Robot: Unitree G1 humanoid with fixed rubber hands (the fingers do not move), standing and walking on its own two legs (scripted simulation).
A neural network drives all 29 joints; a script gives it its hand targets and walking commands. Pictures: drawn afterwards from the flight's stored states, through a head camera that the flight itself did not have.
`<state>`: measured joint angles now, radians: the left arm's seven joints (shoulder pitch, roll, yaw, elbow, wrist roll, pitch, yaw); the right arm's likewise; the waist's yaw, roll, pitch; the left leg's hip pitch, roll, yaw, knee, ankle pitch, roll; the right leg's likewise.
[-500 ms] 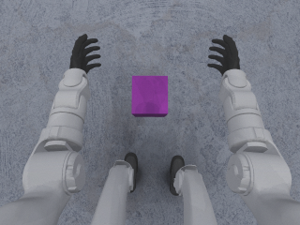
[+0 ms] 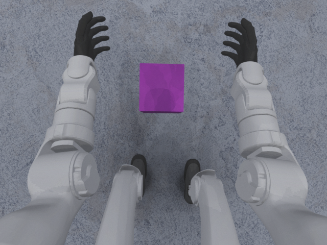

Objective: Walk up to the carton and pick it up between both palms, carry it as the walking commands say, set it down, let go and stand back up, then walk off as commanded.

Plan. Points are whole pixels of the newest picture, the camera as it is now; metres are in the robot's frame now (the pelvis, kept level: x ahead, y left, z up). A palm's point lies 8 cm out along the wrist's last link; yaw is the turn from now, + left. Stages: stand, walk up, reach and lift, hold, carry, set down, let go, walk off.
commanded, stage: reach and lift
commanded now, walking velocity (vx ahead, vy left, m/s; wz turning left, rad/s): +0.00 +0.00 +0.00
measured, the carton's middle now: (161, 91) +0.49 +0.04 -0.53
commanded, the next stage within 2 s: none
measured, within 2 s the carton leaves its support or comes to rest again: neither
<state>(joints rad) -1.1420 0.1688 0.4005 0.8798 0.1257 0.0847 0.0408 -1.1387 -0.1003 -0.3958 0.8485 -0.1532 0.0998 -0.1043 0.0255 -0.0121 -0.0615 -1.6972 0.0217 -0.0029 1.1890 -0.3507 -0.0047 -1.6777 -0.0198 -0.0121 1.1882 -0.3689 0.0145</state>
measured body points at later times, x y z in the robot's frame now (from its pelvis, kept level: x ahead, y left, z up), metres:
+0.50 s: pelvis -0.04 +0.00 -0.15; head +0.32 +0.01 +0.13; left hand +0.52 +0.19 -0.29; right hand +0.53 -0.14 -0.29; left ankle +0.07 +0.12 -0.59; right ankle +0.06 -0.13 -0.59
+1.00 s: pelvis -0.05 +0.00 -0.24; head +0.33 +0.01 -0.01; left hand +0.51 +0.19 -0.43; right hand +0.52 -0.13 -0.43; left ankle +0.07 +0.12 -0.59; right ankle +0.06 -0.13 -0.59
